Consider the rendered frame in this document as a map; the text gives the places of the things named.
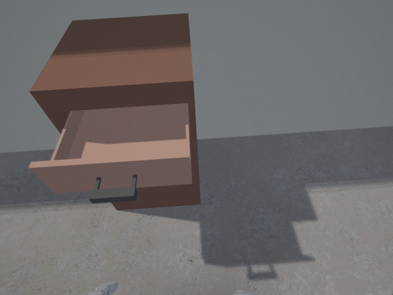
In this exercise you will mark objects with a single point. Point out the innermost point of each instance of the cabinet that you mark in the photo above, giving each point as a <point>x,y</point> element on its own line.
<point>124,62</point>

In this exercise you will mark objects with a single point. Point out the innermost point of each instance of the handle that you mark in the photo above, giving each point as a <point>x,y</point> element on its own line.
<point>122,194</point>

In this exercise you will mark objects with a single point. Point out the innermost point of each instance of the robot left hand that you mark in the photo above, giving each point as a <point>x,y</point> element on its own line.
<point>105,289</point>

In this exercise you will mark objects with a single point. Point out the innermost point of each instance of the drawer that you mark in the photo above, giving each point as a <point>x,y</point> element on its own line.
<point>152,142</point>

